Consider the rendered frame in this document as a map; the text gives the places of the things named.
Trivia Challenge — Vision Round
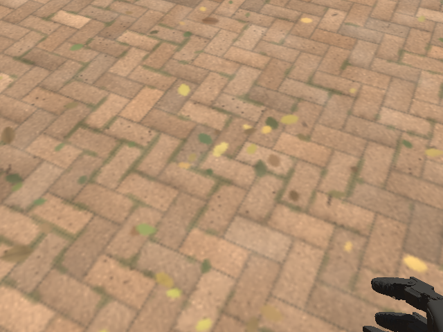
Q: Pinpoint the right robot hand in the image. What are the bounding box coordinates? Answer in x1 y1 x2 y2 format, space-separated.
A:
363 277 443 332

